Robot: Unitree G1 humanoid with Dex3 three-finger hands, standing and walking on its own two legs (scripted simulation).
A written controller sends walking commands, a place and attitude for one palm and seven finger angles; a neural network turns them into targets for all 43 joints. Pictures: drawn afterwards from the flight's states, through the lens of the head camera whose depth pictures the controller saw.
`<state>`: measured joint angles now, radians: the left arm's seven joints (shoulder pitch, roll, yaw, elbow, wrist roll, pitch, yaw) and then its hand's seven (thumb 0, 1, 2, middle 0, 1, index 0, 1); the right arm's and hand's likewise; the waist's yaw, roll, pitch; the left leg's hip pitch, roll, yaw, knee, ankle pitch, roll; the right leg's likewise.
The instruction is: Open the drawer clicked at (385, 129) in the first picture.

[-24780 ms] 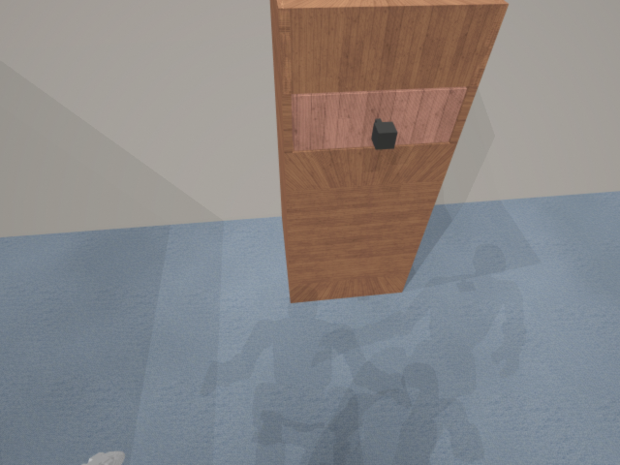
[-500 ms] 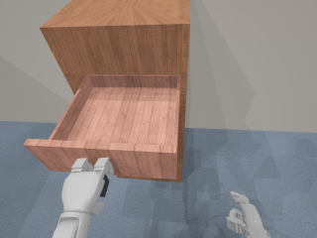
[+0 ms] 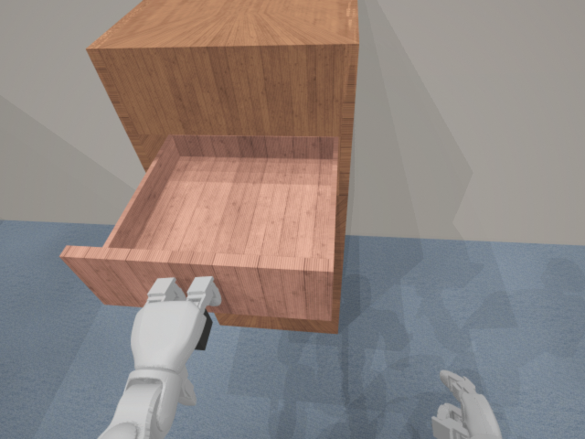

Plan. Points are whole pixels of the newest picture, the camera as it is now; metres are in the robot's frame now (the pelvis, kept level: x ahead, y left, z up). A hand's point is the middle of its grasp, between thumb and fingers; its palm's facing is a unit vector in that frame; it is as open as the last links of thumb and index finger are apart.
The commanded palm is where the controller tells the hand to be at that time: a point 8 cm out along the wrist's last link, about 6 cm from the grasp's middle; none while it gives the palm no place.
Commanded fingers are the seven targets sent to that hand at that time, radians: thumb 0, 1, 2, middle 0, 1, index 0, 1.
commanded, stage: lift the hand off the handle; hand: left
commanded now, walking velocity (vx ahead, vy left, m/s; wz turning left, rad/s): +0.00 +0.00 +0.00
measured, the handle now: (195, 314) +0.27 +0.19 +0.02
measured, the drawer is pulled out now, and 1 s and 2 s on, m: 0.29 0.29 0.29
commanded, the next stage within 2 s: draw the hand back to the body in 1.30 s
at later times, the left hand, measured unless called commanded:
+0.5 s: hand (179, 321) +0.24 +0.19 +0.05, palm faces +0.05 -0.12 -0.99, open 13.2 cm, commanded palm +0.22 +0.19 +0.13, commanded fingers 0.00 -0.50 0.30 -0.30 -1.20 -0.30 -1.20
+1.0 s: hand (170, 262) +0.27 +0.18 +0.15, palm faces +0.17 -0.12 -0.98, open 13.8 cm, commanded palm +0.22 +0.18 +0.20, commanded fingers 0.00 -0.50 0.30 -0.30 -1.20 -0.30 -1.20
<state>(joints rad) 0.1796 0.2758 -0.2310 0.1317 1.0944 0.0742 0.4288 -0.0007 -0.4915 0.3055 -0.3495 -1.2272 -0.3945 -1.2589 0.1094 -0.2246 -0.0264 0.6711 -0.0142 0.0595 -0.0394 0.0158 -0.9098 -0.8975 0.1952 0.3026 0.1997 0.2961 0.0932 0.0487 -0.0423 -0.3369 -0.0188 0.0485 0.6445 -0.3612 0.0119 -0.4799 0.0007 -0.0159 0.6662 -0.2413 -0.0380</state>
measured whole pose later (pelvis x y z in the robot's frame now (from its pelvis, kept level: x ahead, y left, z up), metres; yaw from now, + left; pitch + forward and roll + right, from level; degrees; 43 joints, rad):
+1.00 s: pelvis +0.02 +0.00 +0.02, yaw +0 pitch -3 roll +1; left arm 0.13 0.39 -0.19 -0.32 0.96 0.22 0.06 0.00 -0.50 0.30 -0.33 -1.21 -0.33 -1.20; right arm 0.03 -0.24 0.04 0.64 0.02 0.14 0.04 0.02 -0.91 -0.90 0.19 0.30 0.20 0.30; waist 0.11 0.13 0.00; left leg -0.05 -0.01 0.04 0.39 -0.27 0.01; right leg -0.21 0.02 -0.02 0.45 -0.18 -0.04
